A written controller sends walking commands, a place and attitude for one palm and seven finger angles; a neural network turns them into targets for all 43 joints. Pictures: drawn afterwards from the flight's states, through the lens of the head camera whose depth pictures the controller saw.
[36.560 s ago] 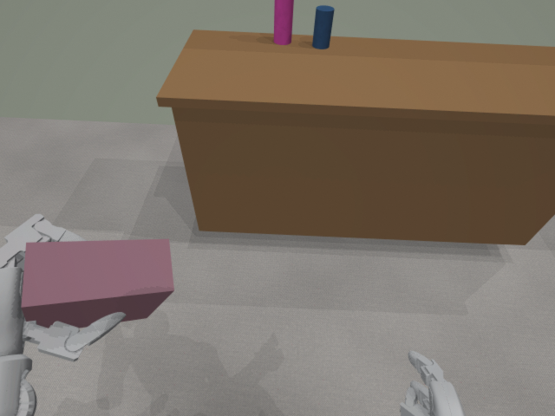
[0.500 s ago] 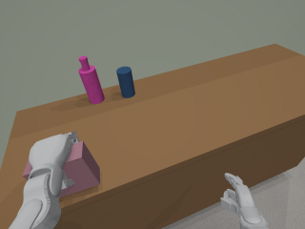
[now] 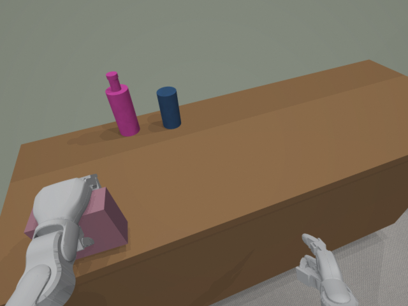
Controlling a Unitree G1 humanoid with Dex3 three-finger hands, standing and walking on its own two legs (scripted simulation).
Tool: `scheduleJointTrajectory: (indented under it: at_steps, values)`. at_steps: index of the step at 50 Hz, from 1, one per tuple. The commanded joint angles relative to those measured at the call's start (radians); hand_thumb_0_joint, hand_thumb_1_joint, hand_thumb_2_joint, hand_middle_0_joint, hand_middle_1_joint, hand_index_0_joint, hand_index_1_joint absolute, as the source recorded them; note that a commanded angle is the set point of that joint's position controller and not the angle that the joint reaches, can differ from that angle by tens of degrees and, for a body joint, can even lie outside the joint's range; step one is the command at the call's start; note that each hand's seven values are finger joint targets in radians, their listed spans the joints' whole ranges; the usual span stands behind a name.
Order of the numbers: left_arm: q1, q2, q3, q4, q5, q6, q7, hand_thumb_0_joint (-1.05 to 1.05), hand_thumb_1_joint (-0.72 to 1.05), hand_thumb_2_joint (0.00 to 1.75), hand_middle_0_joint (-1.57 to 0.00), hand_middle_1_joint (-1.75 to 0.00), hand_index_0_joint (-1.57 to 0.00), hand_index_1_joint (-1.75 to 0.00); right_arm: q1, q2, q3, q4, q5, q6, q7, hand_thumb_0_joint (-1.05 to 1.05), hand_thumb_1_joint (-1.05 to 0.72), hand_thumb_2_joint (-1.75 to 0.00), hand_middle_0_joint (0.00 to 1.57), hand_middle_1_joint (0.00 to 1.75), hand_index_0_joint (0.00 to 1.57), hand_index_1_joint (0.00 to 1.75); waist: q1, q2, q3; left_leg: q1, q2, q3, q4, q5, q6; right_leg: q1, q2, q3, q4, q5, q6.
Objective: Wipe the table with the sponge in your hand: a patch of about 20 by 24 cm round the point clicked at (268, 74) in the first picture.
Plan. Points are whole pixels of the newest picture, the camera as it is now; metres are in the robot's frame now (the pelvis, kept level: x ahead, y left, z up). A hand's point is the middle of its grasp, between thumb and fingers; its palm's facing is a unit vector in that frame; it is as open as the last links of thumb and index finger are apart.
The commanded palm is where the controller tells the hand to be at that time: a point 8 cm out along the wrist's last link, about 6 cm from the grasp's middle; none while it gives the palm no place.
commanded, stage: lower the sponge onto the table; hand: left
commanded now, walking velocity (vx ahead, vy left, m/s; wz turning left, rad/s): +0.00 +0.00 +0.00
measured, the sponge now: (87, 231) +0.22 +0.29 +0.03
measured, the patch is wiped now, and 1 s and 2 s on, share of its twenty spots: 0.00 0.10 0.25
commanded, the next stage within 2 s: wipe forward along the first lane in 0.46 s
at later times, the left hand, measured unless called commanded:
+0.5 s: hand (78, 222) +0.22 +0.30 +0.07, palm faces +0.06 -0.12 -0.99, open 10.1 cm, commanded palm +0.19 +0.29 +0.14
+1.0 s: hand (80, 203) +0.26 +0.32 +0.07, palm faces -0.05 -0.05 -1.00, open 10.1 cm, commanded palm +0.24 +0.32 +0.12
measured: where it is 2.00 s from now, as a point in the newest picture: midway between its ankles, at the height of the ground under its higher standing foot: outside the picture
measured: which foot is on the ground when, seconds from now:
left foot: down 0.00-1.00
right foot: down 0.00-1.00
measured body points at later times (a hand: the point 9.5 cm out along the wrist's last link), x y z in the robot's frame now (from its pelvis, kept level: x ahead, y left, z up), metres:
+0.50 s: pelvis +0.00 +0.01 +0.00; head -0.02 -0.03 +0.45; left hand +0.21 +0.30 +0.13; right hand +0.26 -0.18 -0.07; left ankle +0.01 +0.09 -0.74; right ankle +0.02 -0.07 -0.74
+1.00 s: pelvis +0.00 +0.00 +0.00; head -0.01 -0.04 +0.45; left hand +0.26 +0.32 +0.12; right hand +0.23 -0.22 -0.09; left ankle +0.01 +0.09 -0.74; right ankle +0.02 -0.07 -0.74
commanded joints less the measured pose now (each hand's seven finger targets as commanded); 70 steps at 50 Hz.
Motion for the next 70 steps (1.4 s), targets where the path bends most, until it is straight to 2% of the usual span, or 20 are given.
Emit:
scheduleJointTrajectory:
  at_steps: [1, 8, 12, 17, 19, 33, 37, 38, 42, 43, 46, 47, 50, 52, 55, 61, 62, 65, 67, 70]
  values:
    - [-0.256, 0.231, 0.212, -0.158, 0.031, 0.018, 0.096, 0.00, 0.10, 1.30, -1.20, -1.60, -1.20, -1.60, -0.239, -0.090, -0.046, -0.169, 0.002, -0.052, 0.009, 0.00, -0.90, -0.90, 0.20, 0.30, 0.20, 0.30, 0.003, -0.006, -0.177, 0.005, 0.016, -0.056, -0.064, 0.147, -0.003, 0.044, -0.071, 0.131, -0.083, 0.074, -0.013]
    - [-0.181, 0.154, 0.126, -0.166, 0.002, 0.098, 0.046, 0.00, 0.10, 1.30, -1.20, -1.60, -1.20, -1.60, -0.260, -0.097, -0.044, -0.193, 0.010, -0.043, 0.022, 0.00, -0.90, -0.90, 0.20, 0.30, 0.20, 0.30, -0.011, -0.042, -0.197, -0.013, 0.019, -0.048, -0.057, 0.167, 0.009, 0.072, -0.077, 0.102, -0.059, 0.137, -0.002]
    - [-0.233, 0.217, 0.157, -0.231, 0.033, 0.051, 0.039, 0.00, 0.10, 1.30, -1.20, -1.60, -1.20, -1.60, -0.250, -0.102, -0.042, -0.195, 0.001, -0.044, 0.013, 0.00, -0.90, -0.90, 0.20, 0.30, 0.20, 0.30, -0.016, -0.036, -0.193, 0.007, 0.025, -0.062, -0.056, 0.161, 0.012, 0.046, -0.070, 0.122, -0.057, 0.118, -0.007]
    - [-0.215, 0.193, 0.165, -0.258, 0.050, -0.014, 0.087, 0.00, 0.10, 1.30, -1.20, -1.60, -1.20, -1.60, -0.228, -0.088, -0.049, -0.198, -0.004, -0.058, 0.013, 0.00, -0.90, -0.90, 0.20, 0.30, 0.20, 0.30, 0.000, 0.004, -0.193, 0.029, 0.032, -0.081, -0.060, 0.165, 0.007, 0.020, -0.054, 0.117, -0.054, 0.083, -0.020]
    - [-0.170, 0.128, 0.126, -0.218, 0.039, -0.009, 0.099, 0.00, 0.10, 1.30, -1.20, -1.60, -1.20, -1.60, -0.217, -0.081, -0.052, -0.192, -0.001, -0.058, 0.020, 0.00, -0.90, -0.90, 0.20, 0.30, 0.20, 0.30, -0.007, -0.024, -0.175, 0.018, 0.034, -0.078, -0.062, 0.172, -0.001, 0.008, -0.058, 0.094, -0.057, 0.089, -0.013]
    - [-0.301, 0.149, 0.105, -0.040, 0.062, 0.096, 0.091, 0.00, 0.10, 1.30, -1.20, -1.60, -1.20, -1.60, -0.245, -0.095, -0.038, -0.173, 0.011, -0.017, 0.005, 0.00, -0.90, -0.90, 0.20, 0.30, 0.20, 0.30, -0.023, -0.069, -0.162, -0.030, 0.025, -0.056, -0.078, 0.079, 0.006, 0.009, -0.058, 0.084, -0.069, 0.002, -0.009]
    - [-0.355, 0.209, 0.144, 0.050, 0.060, 0.073, 0.076, 0.00, 0.10, 1.30, -1.20, -1.60, -1.20, -1.60, -0.235, -0.108, -0.038, -0.153, 0.015, -0.014, -0.007, 0.00, -0.90, -0.90, 0.20, 0.30, 0.20, 0.30, -0.027, -0.067, -0.149, -0.040, 0.019, -0.050, -0.072, 0.048, 0.006, -0.006, -0.060, 0.114, -0.081, -0.023, -0.009]
    - [-0.374, 0.153, 0.094, 0.068, 0.057, 0.069, 0.068, 0.00, 0.10, 1.30, -1.20, -1.60, -1.20, -1.60, -0.228, -0.100, -0.036, -0.162, 0.017, -0.015, -0.008, 0.00, -0.90, -0.90, 0.20, 0.30, 0.20, 0.30, -0.036, -0.052, -0.154, -0.047, 0.018, -0.046, -0.073, 0.056, 0.006, 0.000, -0.063, 0.080, -0.073, -0.010, -0.006]
    - [-0.403, 0.220, 0.147, 0.138, 0.055, 0.031, 0.056, 0.00, 0.10, 1.30, -1.20, -1.60, -1.20, -1.60, -0.198, -0.114, -0.042, -0.146, 0.016, -0.020, -0.014, 0.00, -0.90, -0.90, 0.20, 0.30, 0.20, 0.30, -0.032, -0.051, -0.177, -0.051, 0.014, -0.045, -0.057, 0.063, 0.009, 0.002, -0.064, 0.102, -0.072, 0.017, -0.006]
    - [-0.400, 0.182, 0.120, 0.149, 0.052, 0.020, 0.052, 0.00, 0.10, 1.30, -1.20, -1.60, -1.20, -1.60, -0.189, -0.107, -0.044, -0.156, 0.017, -0.022, -0.015, 0.00, -0.90, -0.90, 0.20, 0.30, 0.20, 0.30, -0.040, -0.053, -0.184, -0.061, 0.011, -0.040, -0.051, 0.067, 0.011, 0.013, -0.067, 0.081, -0.067, 0.028, -0.002]
    - [-0.408, 0.183, 0.129, 0.212, 0.043, -0.023, 0.048, 0.00, 0.10, 1.30, -1.20, -1.60, -1.20, -1.60, -0.161, -0.111, -0.048, -0.145, 0.017, -0.027, -0.016, 0.00, -0.90, -0.90, 0.20, 0.30, 0.20, 0.30, -0.048, -0.108, -0.182, -0.079, 0.008, -0.036, -0.036, 0.078, 0.013, 0.010, -0.071, 0.089, -0.066, 0.077, 0.006]
    - [-0.425, 0.234, 0.167, 0.222, 0.045, -0.034, 0.052, 0.00, 0.10, 1.30, -1.20, -1.60, -1.20, -1.60, -0.151, -0.122, -0.051, -0.137, 0.017, -0.028, -0.018, 0.00, -0.90, -0.90, 0.20, 0.30, 0.20, 0.30, -0.047, -0.096, -0.181, -0.083, 0.010, -0.037, -0.037, 0.064, 0.014, 0.002, -0.067, 0.107, -0.065, 0.059, 0.001]
    - [-0.454, 0.204, 0.144, 0.305, 0.042, -0.060, 0.052, 0.00, 0.10, 1.30, -1.20, -1.60, -1.20, -1.60, -0.123, -0.124, -0.057, -0.128, 0.020, -0.029, -0.021, 0.00, -0.90, -0.90, 0.20, 0.30, 0.20, 0.30, -0.063, -0.133, -0.157, -0.118, 0.005, -0.024, -0.023, 0.054, 0.016, -0.011, -0.074, 0.097, -0.065, 0.082, 0.012]
    - [-0.480, 0.263, 0.184, 0.336, 0.047, -0.073, 0.058, 0.00, 0.10, 1.30, -1.20, -1.60, -1.20, -1.60, -0.107, -0.136, -0.061, -0.116, 0.022, -0.026, -0.022, 0.00, -0.90, -0.90, 0.20, 0.30, 0.20, 0.30, -0.060, -0.131, -0.156, -0.131, 0.004, -0.024, -0.017, 0.044, 0.018, -0.016, -0.074, 0.119, -0.065, 0.074, 0.008]
    - [-0.523, 0.224, 0.141, 0.396, 0.055, -0.092, 0.057, 0.00, 0.10, 1.30, -1.20, -1.60, -1.20, -1.60, -0.087, -0.135, -0.067, -0.115, 0.026, -0.026, -0.022, 0.00, -0.90, -0.90, 0.20, 0.30, 0.20, 0.30, -0.075, -0.121, -0.151, -0.157, 0.000, -0.017, -0.009, 0.032, 0.018, -0.032, -0.078, 0.102, -0.062, 0.068, 0.015]
    - [-0.558, 0.273, 0.179, 0.464, 0.056, -0.130, 0.072, 0.00, 0.10, 1.30, -1.20, -1.60, -1.20, -1.60, -0.049, -0.143, -0.079, -0.110, 0.029, -0.024, -0.020, 0.00, -0.90, -0.90, 0.20, 0.30, 0.20, 0.30, -0.074, -0.133, -0.209, -0.191, -0.005, -0.007, 0.017, 0.038, 0.023, -0.002, -0.085, 0.114, -0.043, 0.116, 0.020]
    - [-0.589, 0.324, 0.213, 0.471, 0.056, -0.138, 0.077, 0.00, 0.10, 1.30, -1.20, -1.60, -1.20, -1.60, -0.044, -0.151, -0.080, -0.103, 0.030, -0.024, -0.021, 0.00, -0.90, -0.90, 0.20, 0.30, 0.20, 0.30, -0.075, -0.125, -0.215, -0.195, -0.004, -0.006, 0.022, 0.034, 0.024, -0.003, -0.085, 0.133, -0.042, 0.115, 0.018]
    - [-0.606, 0.286, 0.180, 0.515, 0.054, -0.154, 0.083, 0.00, 0.10, 1.30, -1.20, -1.60, -1.20, -1.60, -0.029, -0.146, -0.082, -0.110, 0.033, -0.024, -0.020, 0.00, -0.90, -0.90, 0.20, 0.30, 0.20, 0.30, -0.084, -0.127, -0.199, -0.223, -0.006, -0.002, 0.025, 0.008, 0.025, -0.018, -0.088, 0.118, -0.044, 0.085, 0.024]
    - [-0.657, 0.356, 0.221, 0.539, 0.063, -0.168, 0.090, 0.00, 0.10, 1.30, -1.20, -1.60, -1.20, -1.60, -0.021, -0.155, -0.083, -0.099, 0.035, -0.022, -0.022, 0.00, -0.90, -0.90, 0.20, 0.30, 0.20, 0.30, -0.084, -0.120, -0.202, -0.234, -0.005, -0.003, 0.032, -0.008, 0.027, -0.030, -0.086, 0.141, -0.047, 0.051, 0.021]
    - [-0.658, 0.327, 0.197, 0.579, 0.068, -0.182, 0.096, 0.00, 0.10, 1.30, -1.20, -1.60, -1.20, -1.60, -0.003, -0.150, -0.086, -0.106, 0.036, -0.021, -0.019, 0.00, -0.90, -0.90, 0.20, 0.30, 0.20, 0.30, -0.087, -0.104, -0.215, -0.251, -0.005, 0.000, 0.034, -0.010, 0.026, -0.027, -0.089, 0.124, -0.040, 0.052, 0.023]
